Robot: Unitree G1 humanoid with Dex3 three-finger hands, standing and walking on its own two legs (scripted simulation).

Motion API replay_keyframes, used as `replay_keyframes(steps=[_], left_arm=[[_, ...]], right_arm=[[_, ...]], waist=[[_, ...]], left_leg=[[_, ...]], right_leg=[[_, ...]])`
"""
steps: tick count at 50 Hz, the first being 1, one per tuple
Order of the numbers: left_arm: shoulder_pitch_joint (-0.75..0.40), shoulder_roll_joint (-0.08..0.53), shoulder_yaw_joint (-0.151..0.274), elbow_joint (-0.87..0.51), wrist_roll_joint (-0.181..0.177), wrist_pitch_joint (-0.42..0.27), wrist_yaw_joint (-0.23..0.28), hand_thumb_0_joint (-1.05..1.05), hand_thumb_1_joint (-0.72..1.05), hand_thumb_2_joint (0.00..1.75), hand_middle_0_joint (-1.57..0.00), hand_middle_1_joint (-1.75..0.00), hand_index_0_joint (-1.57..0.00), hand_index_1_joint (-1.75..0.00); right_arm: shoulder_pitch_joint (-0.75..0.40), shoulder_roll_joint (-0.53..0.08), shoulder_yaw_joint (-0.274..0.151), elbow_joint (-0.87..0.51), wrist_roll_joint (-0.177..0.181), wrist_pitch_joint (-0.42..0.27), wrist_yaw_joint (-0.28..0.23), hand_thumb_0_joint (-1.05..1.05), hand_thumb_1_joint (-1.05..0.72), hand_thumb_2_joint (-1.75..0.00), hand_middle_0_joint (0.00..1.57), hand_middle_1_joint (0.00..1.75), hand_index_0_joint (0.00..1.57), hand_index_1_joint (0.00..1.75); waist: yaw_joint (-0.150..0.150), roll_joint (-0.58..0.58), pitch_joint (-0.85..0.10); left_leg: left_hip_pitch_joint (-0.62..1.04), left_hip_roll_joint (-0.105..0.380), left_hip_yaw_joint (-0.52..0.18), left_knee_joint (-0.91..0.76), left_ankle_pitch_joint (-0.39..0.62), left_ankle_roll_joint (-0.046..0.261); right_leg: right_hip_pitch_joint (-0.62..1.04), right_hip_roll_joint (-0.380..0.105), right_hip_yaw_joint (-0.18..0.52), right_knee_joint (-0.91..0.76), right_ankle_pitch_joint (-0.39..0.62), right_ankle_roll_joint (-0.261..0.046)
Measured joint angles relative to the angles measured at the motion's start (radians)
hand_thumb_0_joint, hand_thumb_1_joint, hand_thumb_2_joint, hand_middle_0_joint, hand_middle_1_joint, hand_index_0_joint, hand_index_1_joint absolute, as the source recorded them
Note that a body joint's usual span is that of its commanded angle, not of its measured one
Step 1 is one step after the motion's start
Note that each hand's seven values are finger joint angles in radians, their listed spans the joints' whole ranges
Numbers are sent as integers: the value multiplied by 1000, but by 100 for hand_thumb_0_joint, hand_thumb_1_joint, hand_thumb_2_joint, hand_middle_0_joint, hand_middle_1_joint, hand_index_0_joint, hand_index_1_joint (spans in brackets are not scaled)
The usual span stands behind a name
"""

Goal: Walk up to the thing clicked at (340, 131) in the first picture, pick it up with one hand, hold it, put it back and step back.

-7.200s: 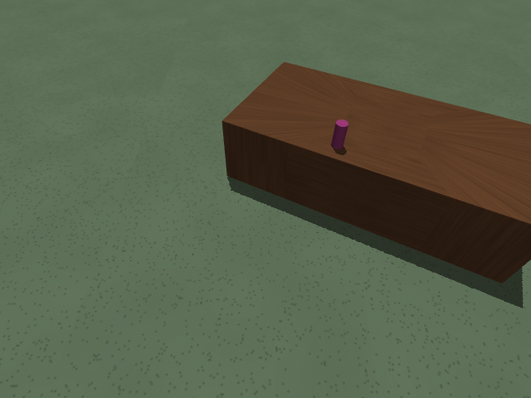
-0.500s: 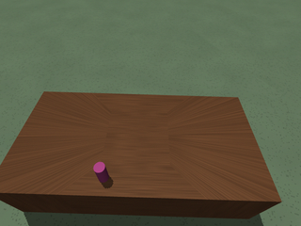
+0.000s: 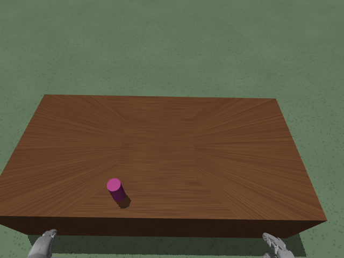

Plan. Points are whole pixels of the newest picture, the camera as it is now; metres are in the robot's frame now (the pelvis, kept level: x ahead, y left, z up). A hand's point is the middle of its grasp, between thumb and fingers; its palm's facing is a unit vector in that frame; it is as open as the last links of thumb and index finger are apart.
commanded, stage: go down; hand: left
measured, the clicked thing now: (116, 190) +0.41 +0.21 -0.35
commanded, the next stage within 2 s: none
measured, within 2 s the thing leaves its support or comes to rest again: neither
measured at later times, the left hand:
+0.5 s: hand out of the picture +0.15 +0.26 -0.13, palm faces +0.04 -0.94 -0.34, open 17.1 cm
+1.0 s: hand out of the picture +0.13 +0.27 -0.12, palm faces +0.07 -0.93 -0.35, open 17.2 cm
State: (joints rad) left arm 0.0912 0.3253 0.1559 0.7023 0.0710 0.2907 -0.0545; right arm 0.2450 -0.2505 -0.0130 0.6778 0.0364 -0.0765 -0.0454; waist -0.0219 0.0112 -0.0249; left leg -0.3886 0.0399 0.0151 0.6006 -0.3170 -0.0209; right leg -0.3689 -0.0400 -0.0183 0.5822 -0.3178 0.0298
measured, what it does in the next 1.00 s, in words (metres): lowers itself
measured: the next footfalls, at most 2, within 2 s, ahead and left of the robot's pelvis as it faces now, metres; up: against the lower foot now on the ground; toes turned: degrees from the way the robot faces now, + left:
none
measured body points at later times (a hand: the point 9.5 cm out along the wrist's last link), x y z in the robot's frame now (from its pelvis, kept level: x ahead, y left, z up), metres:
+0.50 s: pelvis +0.01 +0.01 -0.03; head +0.05 +0.01 +0.42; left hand +0.15 +0.31 -0.10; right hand +0.17 -0.24 -0.11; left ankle -0.01 +0.13 -0.73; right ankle -0.02 -0.14 -0.73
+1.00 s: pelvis -0.01 +0.00 -0.05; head +0.02 +0.01 +0.40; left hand +0.12 +0.32 -0.10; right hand +0.16 -0.24 -0.12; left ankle -0.01 +0.13 -0.73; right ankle -0.02 -0.14 -0.73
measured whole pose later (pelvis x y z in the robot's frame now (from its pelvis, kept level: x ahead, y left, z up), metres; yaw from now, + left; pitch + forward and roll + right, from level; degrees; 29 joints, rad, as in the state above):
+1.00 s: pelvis -0.01 +0.00 -0.05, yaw +2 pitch +12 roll -3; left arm 0.39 0.38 0.19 0.08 0.00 0.56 -0.10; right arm 0.27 -0.24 0.01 0.57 0.02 -0.22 -0.17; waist -0.03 0.04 -0.16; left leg -0.73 0.05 -0.06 1.03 -0.50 -0.02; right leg -0.66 -0.03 -0.07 0.96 -0.49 0.03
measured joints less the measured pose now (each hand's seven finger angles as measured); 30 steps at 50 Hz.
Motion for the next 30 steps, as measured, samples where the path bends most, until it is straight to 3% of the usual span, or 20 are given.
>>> replay_keyframes(steps=[11,30], left_arm=[[105,9,-3,-231,-1,95,-21,0,-43,4,-9,-6,-9,-6],[235,31,10,-500,-38,218,-40,0,-48,5,-9,-7,-8,-7]], right_arm=[[-25,-5,4,-45,-10,-35,-34,1,-85,-88,20,30,20,30],[5,12,17,-105,-15,-83,-78,1,-86,-88,20,30,21,30]], waist=[[5,-2,-36],[-4,23,-104]], left_leg=[[-97,0,-20,135,-75,4],[-271,5,-53,344,-166,2]], right_leg=[[-78,-2,-15,110,-68,6],[-232,1,-37,299,-156,6]])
